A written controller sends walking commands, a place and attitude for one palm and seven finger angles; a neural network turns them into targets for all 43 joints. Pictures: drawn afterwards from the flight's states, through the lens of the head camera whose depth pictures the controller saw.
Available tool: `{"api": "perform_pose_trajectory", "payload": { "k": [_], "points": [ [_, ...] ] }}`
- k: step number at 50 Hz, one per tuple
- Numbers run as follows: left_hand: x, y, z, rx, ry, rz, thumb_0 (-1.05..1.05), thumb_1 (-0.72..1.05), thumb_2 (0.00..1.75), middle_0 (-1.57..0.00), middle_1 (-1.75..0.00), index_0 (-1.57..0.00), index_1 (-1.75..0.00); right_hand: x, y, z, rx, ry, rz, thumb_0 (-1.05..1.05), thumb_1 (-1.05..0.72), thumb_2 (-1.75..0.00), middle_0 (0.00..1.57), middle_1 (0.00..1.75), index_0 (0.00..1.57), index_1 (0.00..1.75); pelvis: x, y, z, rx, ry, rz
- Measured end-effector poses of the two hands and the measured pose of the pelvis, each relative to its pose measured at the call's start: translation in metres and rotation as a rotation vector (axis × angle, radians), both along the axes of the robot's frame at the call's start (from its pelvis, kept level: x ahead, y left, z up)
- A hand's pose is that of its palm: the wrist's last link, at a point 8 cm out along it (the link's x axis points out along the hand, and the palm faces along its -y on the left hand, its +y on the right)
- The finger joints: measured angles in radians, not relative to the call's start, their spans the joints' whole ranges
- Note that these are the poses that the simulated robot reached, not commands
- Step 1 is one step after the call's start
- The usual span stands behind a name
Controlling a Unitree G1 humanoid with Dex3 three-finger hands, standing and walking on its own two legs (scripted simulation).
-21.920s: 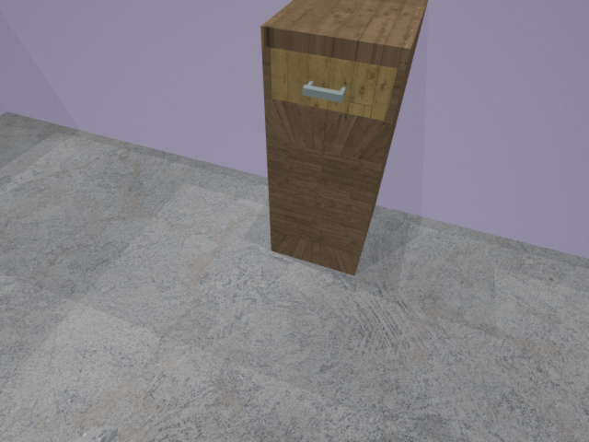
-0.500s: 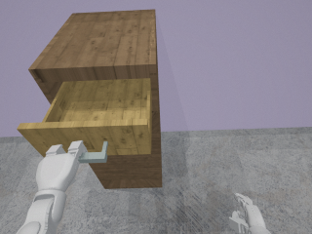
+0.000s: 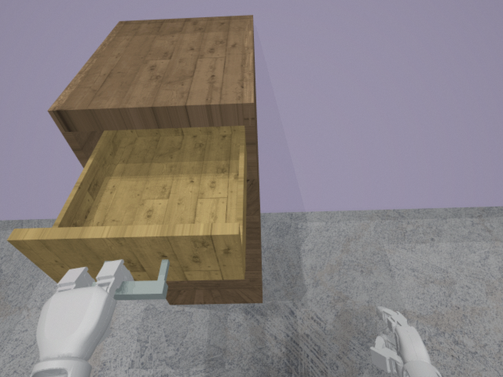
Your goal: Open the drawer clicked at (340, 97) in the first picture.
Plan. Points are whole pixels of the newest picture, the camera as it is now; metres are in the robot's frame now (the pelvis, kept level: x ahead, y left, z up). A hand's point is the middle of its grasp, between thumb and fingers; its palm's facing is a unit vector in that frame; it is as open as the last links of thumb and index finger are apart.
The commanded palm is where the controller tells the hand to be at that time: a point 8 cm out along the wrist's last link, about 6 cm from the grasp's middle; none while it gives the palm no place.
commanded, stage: pull the drawer open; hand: left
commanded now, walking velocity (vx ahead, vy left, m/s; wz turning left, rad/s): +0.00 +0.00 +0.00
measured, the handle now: (132, 278) +0.24 +0.22 +0.05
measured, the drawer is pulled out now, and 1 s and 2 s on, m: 0.25 0.30 0.29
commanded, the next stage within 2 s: open the thumb to release the handle in 0.96 s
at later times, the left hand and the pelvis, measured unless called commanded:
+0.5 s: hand (89, 357) +0.13 +0.24 +0.03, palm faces -0.01 -0.11 -0.99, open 5.5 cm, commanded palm +0.09 +0.25 +0.09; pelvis +0.00 +0.00 +0.00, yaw +0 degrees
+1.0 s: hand (84, 369) +0.12 +0.24 +0.03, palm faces +0.01 -0.09 -1.00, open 5.6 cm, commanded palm +0.08 +0.25 +0.09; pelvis -0.01 +0.00 -0.01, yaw +0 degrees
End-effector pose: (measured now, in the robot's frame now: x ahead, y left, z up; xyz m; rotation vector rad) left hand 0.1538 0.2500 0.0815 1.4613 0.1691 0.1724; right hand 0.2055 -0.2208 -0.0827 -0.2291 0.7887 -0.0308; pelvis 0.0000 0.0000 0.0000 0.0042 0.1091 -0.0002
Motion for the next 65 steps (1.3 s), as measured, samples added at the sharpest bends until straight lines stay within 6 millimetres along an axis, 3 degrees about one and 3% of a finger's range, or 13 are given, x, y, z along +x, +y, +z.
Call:
{"api": "perform_pose_trajectory", "payload": {
  "k": [13,32,53,57,65],
  "points": [
    [-0.017,-0.002,0.001,0.009,0.003,0.027,-0.03,0.76,0.81,-0.42,-1.35,-0.37,-1.31,0.007,0.015,0.0,0.042,-0.028,0.039,0.01,-0.9,-0.9,0.21,0.3,0.2,0.3,-0.003,-0.003,-0.003,0.0,-0.003,0.0],
    [-0.054,-0.007,0.002,-0.003,0.028,0.026,-0.03,0.76,0.81,-0.42,-1.35,-0.36,-1.32,0.0,0.0,0.002,0.0,-0.026,0.056,0.01,-0.9,-0.9,0.21,0.3,0.2,0.3,-0.005,-0.004,-0.006,-0.003,0.0,-0.009],
    [-0.056,-0.006,0.001,0.008,0.006,0.02,-0.04,0.75,0.83,-0.42,-1.35,-0.35,-1.3,-0.006,0.01,-0.006,0.026,-0.014,0.057,0.01,-0.9,-0.9,0.21,0.3,0.2,0.3,-0.008,-0.001,-0.011,-0.006,0.008,-0.007],
    [-0.05,0.004,0.0,0.063,-0.006,0.009,-0.05,0.73,0.83,-0.42,-1.35,-0.37,-1.31,-0.006,0.01,-0.01,0.005,0.008,0.059,0.01,-0.9,-0.9,0.21,0.3,0.2,0.3,-0.01,-0.003,-0.011,-0.005,0.002,0.005],
    [-0.044,0.003,0.004,0.024,-0.007,0.028,-0.02,0.52,0.74,-0.4,-1.31,-0.42,-1.3,-0.007,0.009,-0.007,0.025,-0.005,0.031,0.01,-0.9,-0.9,0.21,0.3,0.2,0.3,-0.011,-0.005,-0.007,-0.005,-0.006,0.006]
  ]
}}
